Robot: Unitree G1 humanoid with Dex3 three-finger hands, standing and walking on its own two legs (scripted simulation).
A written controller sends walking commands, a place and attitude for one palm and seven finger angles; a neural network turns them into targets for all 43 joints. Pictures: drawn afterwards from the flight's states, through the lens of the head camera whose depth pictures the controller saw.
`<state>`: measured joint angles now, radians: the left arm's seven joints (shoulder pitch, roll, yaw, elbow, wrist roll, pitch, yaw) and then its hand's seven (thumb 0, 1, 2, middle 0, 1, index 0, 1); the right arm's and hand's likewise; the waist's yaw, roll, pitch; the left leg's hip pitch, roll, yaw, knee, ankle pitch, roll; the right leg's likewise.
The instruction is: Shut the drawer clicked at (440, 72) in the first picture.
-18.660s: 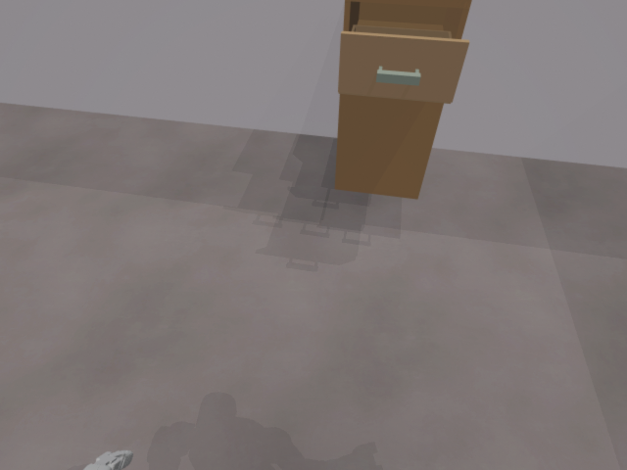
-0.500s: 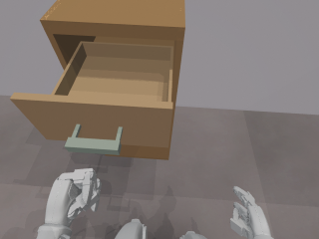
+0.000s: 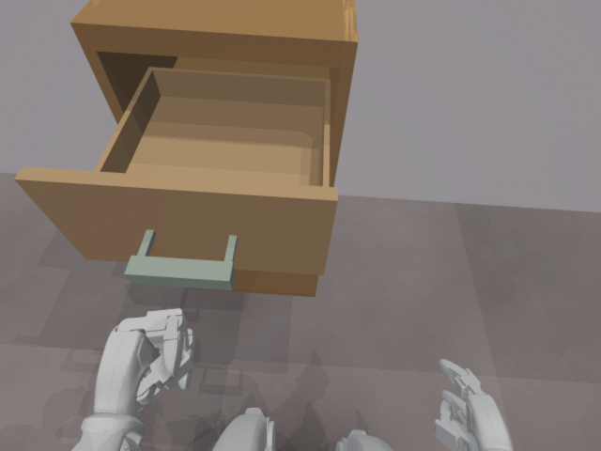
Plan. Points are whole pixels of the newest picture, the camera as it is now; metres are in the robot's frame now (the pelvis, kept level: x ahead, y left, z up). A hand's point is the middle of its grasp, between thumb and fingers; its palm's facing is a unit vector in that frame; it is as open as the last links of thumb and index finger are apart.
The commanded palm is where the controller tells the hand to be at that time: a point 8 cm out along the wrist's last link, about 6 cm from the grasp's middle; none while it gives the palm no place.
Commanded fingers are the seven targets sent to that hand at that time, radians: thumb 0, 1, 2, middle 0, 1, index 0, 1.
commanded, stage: push the drawer shut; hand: left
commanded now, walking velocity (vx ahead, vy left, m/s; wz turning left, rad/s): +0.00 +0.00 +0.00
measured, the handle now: (186, 256) +0.34 +0.17 +0.06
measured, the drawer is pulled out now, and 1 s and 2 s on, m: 0.26 0.19 0.08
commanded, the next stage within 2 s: none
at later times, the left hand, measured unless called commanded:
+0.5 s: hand (207, 320) +0.26 +0.13 +0.06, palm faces -0.02 -1.00 -0.04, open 3.3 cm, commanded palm +0.25 +0.18 +0.06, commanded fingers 0.00 0.90 0.90 -1.40 -1.60 -1.40 -1.60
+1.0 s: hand (213, 271) +0.33 +0.13 +0.06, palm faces -0.02 -1.00 -0.04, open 3.1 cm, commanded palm +0.31 +0.18 +0.06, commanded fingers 0.00 0.90 0.90 -1.40 -1.60 -1.40 -1.60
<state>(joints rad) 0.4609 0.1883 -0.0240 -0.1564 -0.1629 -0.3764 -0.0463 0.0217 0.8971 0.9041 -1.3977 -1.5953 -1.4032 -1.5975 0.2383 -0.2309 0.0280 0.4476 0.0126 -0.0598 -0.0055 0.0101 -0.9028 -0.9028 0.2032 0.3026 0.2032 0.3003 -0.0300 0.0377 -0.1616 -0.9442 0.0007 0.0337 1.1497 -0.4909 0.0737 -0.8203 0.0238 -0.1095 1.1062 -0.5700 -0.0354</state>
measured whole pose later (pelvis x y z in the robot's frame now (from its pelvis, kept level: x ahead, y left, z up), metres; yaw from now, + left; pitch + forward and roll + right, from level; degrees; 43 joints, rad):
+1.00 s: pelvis +0.00 -0.02 +0.01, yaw +0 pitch +16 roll -2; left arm -0.04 0.23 0.08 0.29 -0.19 -0.34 -0.09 0.00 0.84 0.91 -1.40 -1.60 -1.40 -1.60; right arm 0.23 -0.25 0.03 0.56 0.02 -0.04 -0.01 0.01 -0.90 -0.90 0.20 0.30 0.20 0.30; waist -0.05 0.04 -0.14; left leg -0.90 0.01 0.03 1.07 -0.45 0.04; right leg -0.79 0.04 -0.11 1.05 -0.54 -0.06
